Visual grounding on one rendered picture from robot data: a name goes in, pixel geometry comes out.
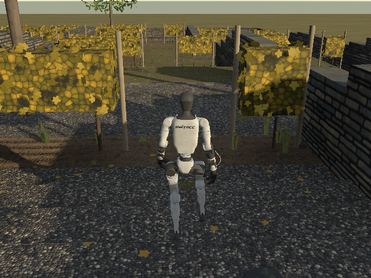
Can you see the robot shin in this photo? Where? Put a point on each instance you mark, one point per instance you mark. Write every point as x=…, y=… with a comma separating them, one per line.
x=201, y=198
x=175, y=213

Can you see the right robot hand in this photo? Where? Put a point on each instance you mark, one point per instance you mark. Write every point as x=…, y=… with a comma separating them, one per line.
x=213, y=176

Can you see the left robot hand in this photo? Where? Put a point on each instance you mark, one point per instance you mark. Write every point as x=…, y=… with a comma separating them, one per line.
x=165, y=160

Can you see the robot right forearm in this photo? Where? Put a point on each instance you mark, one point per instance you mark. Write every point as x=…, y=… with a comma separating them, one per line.
x=211, y=158

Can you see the robot left shin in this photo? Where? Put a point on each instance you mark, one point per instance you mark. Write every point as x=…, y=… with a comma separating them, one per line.
x=175, y=213

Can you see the robot left upper arm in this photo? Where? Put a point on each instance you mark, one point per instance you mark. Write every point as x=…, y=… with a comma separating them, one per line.
x=165, y=131

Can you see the robot right shin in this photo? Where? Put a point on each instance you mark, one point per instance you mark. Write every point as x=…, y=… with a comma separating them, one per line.
x=201, y=198

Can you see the robot right upper arm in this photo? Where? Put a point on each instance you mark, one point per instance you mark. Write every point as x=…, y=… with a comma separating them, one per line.
x=205, y=133

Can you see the robot left forearm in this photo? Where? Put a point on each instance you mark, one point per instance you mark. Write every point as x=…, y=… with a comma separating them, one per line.
x=161, y=152

